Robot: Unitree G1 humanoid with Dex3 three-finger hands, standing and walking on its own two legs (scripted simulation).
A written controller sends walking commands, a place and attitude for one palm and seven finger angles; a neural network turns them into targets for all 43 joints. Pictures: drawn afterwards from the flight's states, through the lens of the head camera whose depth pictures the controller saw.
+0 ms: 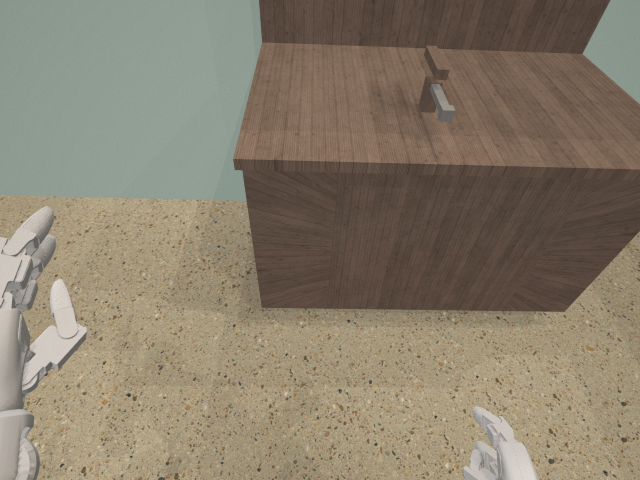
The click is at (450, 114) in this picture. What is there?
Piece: tap's lever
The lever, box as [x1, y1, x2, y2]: [438, 105, 454, 121]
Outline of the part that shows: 440,105 438,112 439,120 451,121 454,113 453,106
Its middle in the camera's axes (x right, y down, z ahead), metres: +0.28 -0.28 +0.87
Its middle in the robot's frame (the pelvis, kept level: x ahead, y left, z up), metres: +0.86 -0.23 +0.04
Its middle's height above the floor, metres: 0.81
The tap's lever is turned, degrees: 0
